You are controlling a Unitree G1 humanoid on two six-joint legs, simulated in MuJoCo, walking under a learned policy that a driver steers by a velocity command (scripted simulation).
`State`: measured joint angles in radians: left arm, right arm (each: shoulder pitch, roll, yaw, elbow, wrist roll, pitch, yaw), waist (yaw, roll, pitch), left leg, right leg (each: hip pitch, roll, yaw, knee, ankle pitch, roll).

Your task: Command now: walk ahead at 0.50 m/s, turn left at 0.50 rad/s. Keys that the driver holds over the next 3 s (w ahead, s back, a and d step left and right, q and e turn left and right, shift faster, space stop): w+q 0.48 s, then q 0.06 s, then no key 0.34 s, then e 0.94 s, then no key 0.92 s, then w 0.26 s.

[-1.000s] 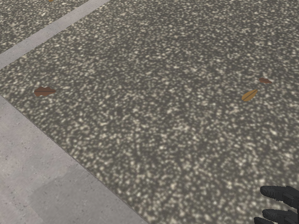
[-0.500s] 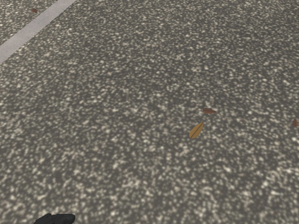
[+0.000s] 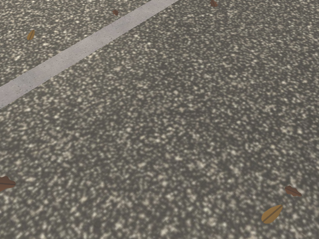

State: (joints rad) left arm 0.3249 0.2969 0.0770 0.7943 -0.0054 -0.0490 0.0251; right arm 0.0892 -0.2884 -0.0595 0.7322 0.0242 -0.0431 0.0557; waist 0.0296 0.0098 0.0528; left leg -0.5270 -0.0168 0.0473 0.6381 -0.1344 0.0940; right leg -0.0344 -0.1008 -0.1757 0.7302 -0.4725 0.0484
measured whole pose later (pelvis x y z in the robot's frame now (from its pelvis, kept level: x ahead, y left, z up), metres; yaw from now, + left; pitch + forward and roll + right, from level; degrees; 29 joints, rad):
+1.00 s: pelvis +0.44 +0.05 +0.02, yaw +23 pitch +1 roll +0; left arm 0.21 0.28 0.02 0.83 0.00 -0.02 -0.01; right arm 0.07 -0.22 -0.02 0.65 -0.03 0.01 0.00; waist 0.06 -0.03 0.03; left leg -0.34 -0.02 0.01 0.51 -0.18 0.03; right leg -0.23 -0.05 -0.01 0.58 -0.41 0.04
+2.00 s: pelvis +0.47 +0.05 +0.03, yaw -9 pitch +1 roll +0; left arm 0.17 0.36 0.09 0.69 -0.01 0.05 0.03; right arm 0.15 -0.27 -0.07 0.77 0.00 -0.02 -0.02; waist 0.00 -0.05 0.05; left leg -0.23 -0.02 -0.05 0.45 -0.23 0.01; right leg -0.46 0.11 0.17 1.08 -0.49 0.07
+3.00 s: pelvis +0.51 +0.04 +0.02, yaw -10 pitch +0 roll -1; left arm 0.32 0.28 0.04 0.91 -0.02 -0.02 0.02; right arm 0.25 -0.27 -0.04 1.02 0.02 -0.09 0.01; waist 0.00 -0.03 0.00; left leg -0.23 0.00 0.04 0.56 -0.30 0.04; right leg -0.16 0.00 0.06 0.57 -0.39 -0.01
